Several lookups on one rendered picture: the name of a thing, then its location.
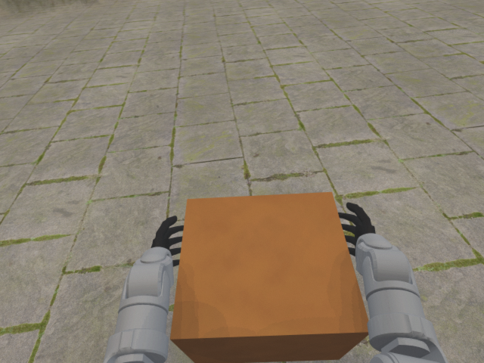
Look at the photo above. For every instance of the carton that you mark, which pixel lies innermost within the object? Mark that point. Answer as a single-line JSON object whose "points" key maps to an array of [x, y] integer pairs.
{"points": [[266, 278]]}

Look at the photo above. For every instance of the right robot forearm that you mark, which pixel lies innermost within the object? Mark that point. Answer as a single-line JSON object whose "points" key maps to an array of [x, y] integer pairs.
{"points": [[397, 322]]}

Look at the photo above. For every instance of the right robot hand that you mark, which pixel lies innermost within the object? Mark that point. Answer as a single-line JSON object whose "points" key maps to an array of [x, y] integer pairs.
{"points": [[362, 222]]}

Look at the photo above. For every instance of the left robot forearm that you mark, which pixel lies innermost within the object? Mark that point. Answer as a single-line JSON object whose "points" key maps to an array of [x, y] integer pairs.
{"points": [[140, 335]]}

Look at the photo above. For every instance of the left robot hand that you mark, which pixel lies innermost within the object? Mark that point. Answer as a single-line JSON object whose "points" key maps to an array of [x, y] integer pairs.
{"points": [[163, 234]]}

